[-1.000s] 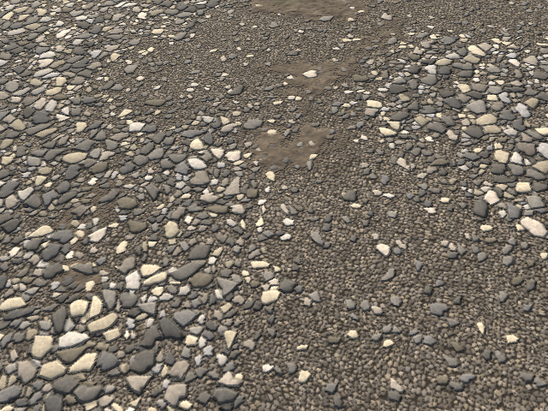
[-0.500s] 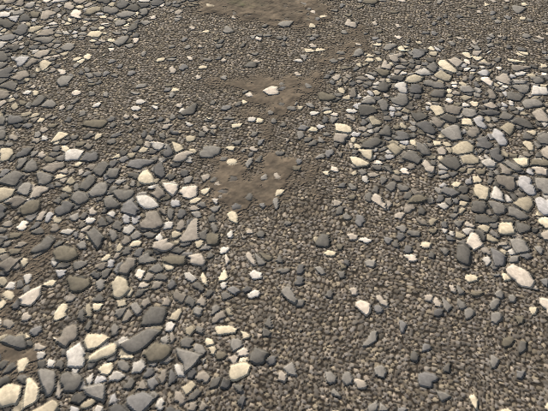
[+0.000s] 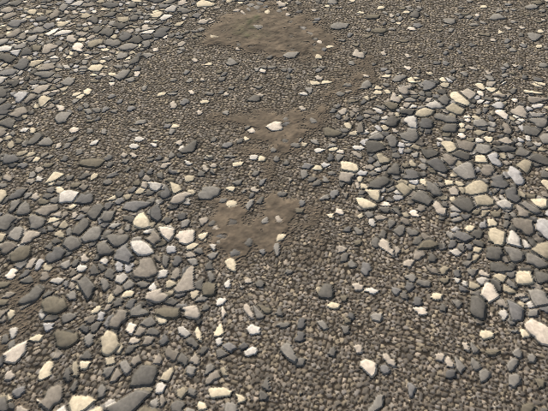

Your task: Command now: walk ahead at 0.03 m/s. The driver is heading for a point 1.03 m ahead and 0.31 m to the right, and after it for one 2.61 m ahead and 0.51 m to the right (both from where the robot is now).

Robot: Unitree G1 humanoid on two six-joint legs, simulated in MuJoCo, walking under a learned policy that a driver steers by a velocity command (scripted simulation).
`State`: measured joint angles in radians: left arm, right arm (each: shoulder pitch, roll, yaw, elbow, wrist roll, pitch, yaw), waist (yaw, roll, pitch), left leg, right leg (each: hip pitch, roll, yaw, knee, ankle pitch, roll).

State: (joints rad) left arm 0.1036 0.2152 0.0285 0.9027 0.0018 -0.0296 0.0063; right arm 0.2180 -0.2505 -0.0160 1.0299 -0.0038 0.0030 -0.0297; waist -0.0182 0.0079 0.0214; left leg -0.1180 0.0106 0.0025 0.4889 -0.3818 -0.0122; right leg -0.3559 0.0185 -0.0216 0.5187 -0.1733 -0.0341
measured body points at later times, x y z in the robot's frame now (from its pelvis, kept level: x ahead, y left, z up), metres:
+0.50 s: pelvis -0.01 +0.00 +0.00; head +0.01 +0.00 +0.45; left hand +0.10 +0.26 -0.14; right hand -0.02 -0.24 -0.16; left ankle -0.08 +0.13 -0.73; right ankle +0.06 -0.10 -0.73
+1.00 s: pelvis +0.01 +0.01 +0.00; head +0.01 +0.00 +0.45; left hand +0.07 +0.26 -0.15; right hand -0.05 -0.23 -0.16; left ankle -0.08 +0.13 -0.73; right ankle +0.05 -0.10 -0.72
